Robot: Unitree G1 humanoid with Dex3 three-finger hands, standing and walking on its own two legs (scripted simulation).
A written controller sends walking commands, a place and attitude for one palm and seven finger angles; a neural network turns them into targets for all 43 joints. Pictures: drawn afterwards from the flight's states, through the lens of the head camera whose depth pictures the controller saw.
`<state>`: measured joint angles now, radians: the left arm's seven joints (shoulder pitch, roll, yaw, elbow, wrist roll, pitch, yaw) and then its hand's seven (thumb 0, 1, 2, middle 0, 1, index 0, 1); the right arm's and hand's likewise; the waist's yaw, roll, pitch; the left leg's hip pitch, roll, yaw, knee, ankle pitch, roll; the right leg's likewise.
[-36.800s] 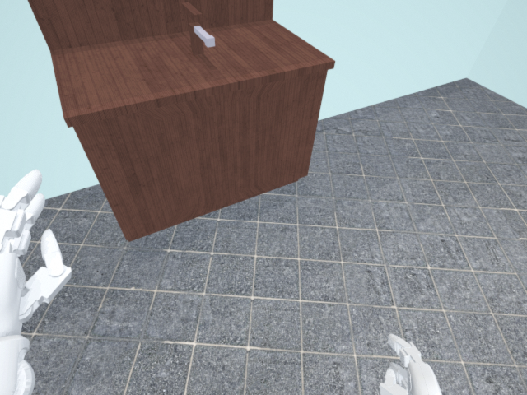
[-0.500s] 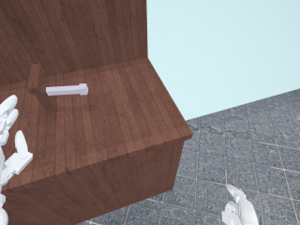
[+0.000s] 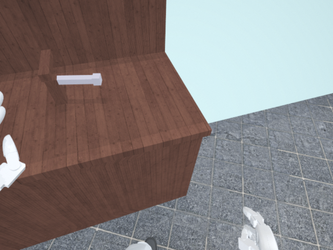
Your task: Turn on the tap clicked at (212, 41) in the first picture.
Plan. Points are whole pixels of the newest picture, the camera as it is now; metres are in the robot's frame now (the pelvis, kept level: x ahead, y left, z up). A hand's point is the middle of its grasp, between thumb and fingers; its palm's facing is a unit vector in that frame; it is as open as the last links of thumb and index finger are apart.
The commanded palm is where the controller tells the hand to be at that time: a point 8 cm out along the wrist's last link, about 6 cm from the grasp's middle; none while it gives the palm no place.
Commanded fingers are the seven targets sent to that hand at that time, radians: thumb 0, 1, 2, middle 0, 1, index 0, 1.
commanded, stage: step back with the hand held close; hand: left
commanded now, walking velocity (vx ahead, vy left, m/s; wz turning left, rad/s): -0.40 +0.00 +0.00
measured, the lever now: (97, 79) +0.58 +0.30 +0.06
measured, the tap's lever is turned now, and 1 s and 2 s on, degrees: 76 76 76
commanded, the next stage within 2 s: stop stepping back and stand still in 0.20 s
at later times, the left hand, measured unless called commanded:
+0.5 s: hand out of the picture +0.10 +0.24 +0.19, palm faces +0.32 -0.84 -0.45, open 7.4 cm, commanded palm +0.06 +0.28 +0.19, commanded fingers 0.00 0.90 0.90 -0.20 -0.30 -0.20 -0.30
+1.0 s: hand out of the picture +0.03 +0.26 +0.18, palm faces +0.46 -0.79 -0.41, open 7.5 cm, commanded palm -0.02 +0.28 +0.19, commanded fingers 0.00 0.90 0.90 -0.20 -0.30 -0.20 -0.30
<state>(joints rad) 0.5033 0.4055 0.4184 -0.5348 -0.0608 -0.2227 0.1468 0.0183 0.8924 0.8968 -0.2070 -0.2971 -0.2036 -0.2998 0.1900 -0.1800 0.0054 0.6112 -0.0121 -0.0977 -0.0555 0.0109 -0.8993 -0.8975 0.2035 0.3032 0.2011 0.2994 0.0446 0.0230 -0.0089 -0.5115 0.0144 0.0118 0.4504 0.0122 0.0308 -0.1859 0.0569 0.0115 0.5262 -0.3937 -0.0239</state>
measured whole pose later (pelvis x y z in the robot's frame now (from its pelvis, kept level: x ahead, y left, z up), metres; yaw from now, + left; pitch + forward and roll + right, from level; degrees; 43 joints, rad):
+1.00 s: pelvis -0.17 +0.00 +0.01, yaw +2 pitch -1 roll +1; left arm 0.50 0.40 0.37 -0.45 -0.05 -0.15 0.17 0.02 0.89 0.90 -0.21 -0.30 -0.21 -0.30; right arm 0.25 -0.22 -0.04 0.65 0.02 -0.11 -0.09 0.01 -0.90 -0.90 0.20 0.30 0.20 0.30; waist -0.03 -0.02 -0.04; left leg -0.17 0.02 0.03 0.48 -0.29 -0.01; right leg -0.38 0.00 -0.04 0.79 -0.42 -0.01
